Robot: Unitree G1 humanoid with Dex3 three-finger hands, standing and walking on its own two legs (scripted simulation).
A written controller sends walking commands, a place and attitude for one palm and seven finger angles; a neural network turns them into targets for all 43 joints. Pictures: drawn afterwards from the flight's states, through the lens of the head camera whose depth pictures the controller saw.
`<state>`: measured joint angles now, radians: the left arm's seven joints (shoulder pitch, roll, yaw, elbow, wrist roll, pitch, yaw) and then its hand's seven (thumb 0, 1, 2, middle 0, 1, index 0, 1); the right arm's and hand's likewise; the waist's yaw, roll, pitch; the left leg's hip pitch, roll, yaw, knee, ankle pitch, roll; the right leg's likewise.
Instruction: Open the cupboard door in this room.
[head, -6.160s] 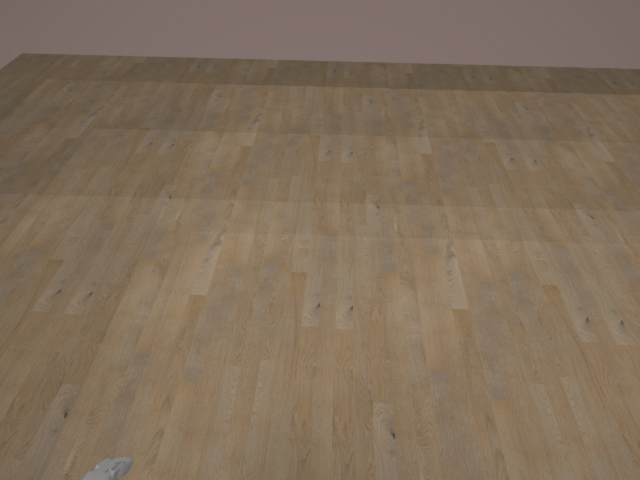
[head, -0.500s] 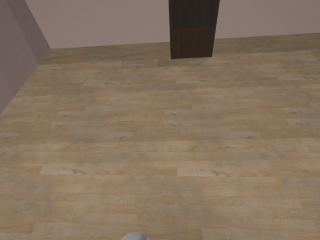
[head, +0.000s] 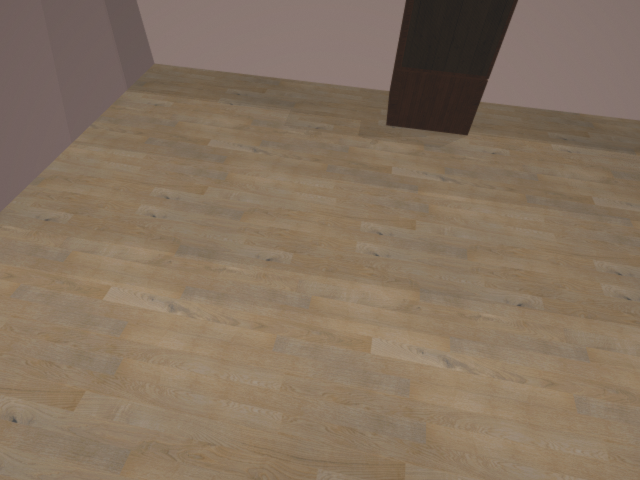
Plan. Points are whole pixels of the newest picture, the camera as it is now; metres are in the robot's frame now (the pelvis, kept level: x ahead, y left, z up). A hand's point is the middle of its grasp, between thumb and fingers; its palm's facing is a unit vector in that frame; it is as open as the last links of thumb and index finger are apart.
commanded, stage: turn or walk to find it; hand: left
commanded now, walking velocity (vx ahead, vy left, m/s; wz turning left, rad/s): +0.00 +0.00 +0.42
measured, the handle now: out of the picture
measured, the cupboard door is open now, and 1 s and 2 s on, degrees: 0 0 0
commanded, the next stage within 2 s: stand and wait in 0.16 s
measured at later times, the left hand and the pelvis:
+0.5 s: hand out of the picture -0.04 +0.17 -0.18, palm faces +0.17 -0.96 -0.20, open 7.3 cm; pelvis -0.03 -0.01 -0.01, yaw +8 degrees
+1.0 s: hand out of the picture -0.08 +0.19 -0.18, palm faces +0.15 -0.97 -0.20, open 7.3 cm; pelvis -0.05 +0.02 +0.00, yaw +7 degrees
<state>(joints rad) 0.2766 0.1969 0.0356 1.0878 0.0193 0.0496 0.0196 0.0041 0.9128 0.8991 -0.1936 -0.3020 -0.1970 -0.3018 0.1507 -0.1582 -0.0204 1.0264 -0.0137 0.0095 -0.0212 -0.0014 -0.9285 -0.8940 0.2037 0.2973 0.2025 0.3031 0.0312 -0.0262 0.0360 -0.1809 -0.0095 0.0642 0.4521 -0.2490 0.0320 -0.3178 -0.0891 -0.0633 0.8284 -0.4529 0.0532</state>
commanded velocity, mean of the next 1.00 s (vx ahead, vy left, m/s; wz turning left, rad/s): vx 0.00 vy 0.00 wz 0.10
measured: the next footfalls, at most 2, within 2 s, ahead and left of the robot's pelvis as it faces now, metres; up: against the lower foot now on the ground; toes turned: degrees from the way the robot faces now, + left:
right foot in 0.14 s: +0.01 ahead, -0.12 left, +0.00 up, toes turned -3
left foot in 0.50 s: -0.03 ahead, +0.13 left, +0.00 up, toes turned +10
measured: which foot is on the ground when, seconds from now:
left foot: down 0.00-0.16, up 0.18-0.48, down 0.50-1.00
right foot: up 0.00-0.12, down 0.14-1.00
